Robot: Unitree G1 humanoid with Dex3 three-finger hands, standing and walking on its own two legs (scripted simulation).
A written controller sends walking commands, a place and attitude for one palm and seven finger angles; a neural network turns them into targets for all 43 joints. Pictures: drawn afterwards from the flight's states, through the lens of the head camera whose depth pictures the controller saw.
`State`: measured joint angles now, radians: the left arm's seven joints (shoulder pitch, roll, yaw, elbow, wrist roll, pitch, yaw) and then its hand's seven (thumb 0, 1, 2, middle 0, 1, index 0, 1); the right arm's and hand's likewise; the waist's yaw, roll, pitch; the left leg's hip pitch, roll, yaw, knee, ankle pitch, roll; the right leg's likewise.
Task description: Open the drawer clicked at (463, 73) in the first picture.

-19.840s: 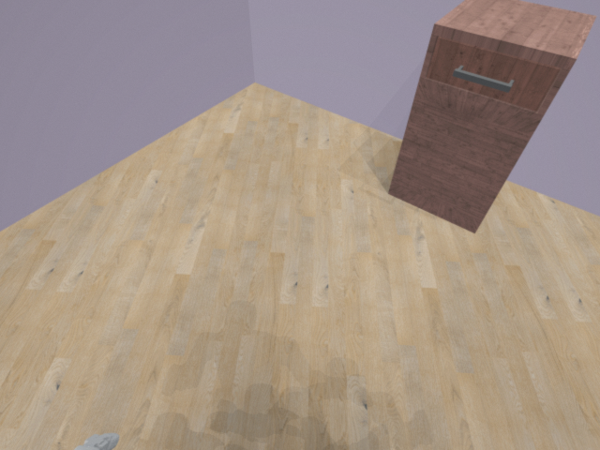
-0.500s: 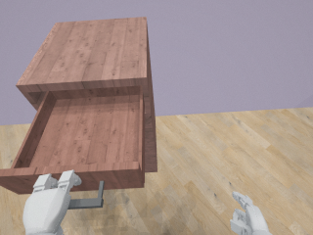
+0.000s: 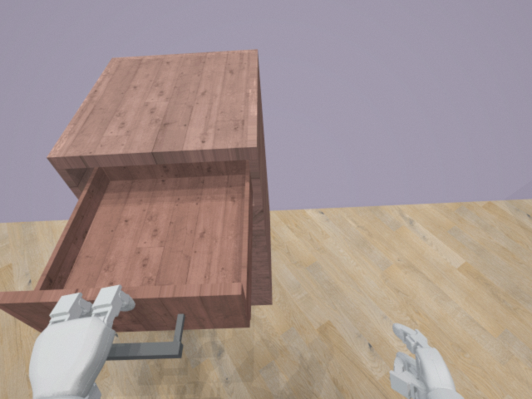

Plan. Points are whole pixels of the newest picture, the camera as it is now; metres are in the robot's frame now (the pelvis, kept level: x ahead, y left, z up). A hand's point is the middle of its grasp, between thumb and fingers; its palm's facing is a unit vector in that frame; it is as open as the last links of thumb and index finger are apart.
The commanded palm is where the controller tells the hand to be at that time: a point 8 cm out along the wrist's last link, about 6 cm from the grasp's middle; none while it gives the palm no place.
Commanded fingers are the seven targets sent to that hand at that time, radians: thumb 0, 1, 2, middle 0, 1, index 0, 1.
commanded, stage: lift the hand off the handle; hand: left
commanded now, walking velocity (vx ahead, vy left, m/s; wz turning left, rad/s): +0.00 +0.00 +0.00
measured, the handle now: (126, 337) +0.21 +0.27 -0.06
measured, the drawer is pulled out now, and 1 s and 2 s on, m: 0.30 0.30 0.30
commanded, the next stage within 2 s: draw the hand back to the body in 0.94 s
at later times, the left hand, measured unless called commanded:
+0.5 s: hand (82, 346) +0.16 +0.26 +0.06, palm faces +0.03 -0.10 -0.99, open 13.9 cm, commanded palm +0.14 +0.26 +0.11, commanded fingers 0.00 -0.50 0.30 -0.30 -1.20 -0.30 -1.20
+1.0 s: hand (88, 325) +0.18 +0.25 +0.08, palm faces +0.04 -0.15 -0.99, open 13.9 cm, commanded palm +0.15 +0.25 +0.14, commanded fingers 0.00 -0.50 0.30 -0.30 -1.20 -0.30 -1.20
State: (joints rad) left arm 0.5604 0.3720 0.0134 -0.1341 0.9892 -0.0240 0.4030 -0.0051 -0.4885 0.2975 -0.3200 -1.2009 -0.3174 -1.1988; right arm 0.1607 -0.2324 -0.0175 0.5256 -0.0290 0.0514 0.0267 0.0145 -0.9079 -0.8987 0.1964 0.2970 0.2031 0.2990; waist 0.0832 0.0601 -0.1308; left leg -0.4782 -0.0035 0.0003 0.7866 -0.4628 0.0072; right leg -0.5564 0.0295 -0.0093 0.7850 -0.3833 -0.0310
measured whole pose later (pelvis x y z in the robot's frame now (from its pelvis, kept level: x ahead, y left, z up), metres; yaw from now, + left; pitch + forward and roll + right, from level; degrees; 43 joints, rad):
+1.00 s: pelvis +0.01 +0.01 +0.02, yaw +0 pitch +4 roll -1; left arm 0.51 0.40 -0.02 -0.33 0.94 0.04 0.21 -0.01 -0.49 0.30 -0.32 -1.20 -0.31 -1.20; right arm 0.15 -0.23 0.01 0.52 -0.01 0.08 0.03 0.01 -0.91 -0.90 0.20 0.30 0.20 0.30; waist 0.12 0.09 -0.07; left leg -0.27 -0.01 0.00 0.58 -0.38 0.02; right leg -0.34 0.02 0.00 0.57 -0.30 -0.01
